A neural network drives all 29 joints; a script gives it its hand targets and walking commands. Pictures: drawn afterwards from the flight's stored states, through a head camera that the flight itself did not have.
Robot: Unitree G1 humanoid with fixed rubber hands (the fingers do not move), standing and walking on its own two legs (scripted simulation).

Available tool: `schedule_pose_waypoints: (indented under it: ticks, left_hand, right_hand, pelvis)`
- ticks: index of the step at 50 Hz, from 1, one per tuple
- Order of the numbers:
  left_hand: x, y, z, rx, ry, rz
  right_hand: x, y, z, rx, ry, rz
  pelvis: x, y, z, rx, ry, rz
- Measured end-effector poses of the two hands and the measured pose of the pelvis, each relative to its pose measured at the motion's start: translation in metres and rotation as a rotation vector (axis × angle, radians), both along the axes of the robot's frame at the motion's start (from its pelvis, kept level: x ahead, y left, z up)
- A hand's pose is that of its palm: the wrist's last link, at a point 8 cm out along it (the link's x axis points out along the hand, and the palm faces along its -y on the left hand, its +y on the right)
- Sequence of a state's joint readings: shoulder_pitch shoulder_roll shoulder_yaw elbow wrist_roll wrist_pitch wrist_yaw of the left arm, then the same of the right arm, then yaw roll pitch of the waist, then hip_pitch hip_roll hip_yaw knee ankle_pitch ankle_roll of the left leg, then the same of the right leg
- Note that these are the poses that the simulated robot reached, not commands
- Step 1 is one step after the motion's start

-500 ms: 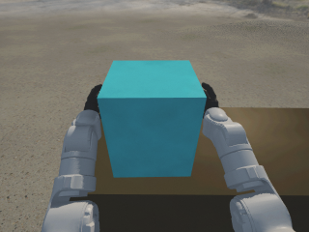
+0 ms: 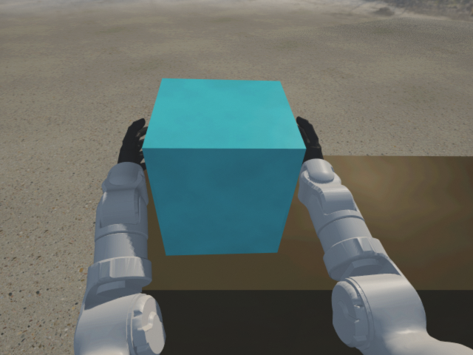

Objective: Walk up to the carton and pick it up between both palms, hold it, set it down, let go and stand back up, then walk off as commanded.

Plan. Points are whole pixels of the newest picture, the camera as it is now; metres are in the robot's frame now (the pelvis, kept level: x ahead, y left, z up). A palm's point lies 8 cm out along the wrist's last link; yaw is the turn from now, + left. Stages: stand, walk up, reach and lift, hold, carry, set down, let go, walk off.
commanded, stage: set down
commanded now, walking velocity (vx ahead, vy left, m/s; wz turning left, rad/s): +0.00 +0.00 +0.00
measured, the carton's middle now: (222, 169) +0.42 +0.03 +0.16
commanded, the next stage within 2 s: none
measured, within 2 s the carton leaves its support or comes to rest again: neither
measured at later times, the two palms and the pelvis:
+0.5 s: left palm (152, 184) +0.40 +0.16 +0.15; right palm (314, 179) +0.41 -0.14 +0.14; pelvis +0.02 +0.00 +0.00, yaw +0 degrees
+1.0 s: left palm (152, 194) +0.40 +0.16 +0.12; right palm (306, 181) +0.43 -0.13 +0.12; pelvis +0.03 -0.01 +0.00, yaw +0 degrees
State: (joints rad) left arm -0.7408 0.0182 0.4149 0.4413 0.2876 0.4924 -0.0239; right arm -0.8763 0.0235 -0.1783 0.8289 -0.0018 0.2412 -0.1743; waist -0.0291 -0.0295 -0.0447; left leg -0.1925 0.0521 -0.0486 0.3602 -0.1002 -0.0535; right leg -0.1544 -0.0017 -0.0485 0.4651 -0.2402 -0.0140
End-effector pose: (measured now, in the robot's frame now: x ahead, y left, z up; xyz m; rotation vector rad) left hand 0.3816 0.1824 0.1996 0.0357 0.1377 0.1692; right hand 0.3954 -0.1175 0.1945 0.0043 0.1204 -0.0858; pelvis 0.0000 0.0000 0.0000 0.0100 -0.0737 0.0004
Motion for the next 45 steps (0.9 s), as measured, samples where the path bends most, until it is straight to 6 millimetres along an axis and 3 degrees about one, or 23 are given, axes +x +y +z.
schedule_pose_waypoints:
  ticks: [13,18,27,45]
  left_hand:
    - [0.018,-0.014,-0.056,0.012,0.064,-0.013]
    - [0.017,-0.018,-0.064,0.018,0.056,-0.003]
    - [0.015,-0.021,-0.054,0.026,0.029,0.009]
    - [0.012,-0.015,-0.073,0.022,0.078,0.079]
  right_hand:
    - [0.011,-0.014,-0.065,0.016,0.053,-0.015]
    - [0.013,-0.018,-0.065,0.003,0.041,-0.003]
    - [0.016,-0.021,-0.05,-0.02,0.01,0.015]
    - [0.033,-0.013,-0.068,-0.085,0.053,0.092]
  pelvis:
    - [0.015,-0.003,0.001,0.004,0.021,0.001]
    - [0.02,-0.002,0.001,0.003,0.025,0.0]
    - [0.024,-0.003,0.001,0.005,0.03,0.0]
    - [0.025,-0.005,0.002,0.007,0.036,0.0]
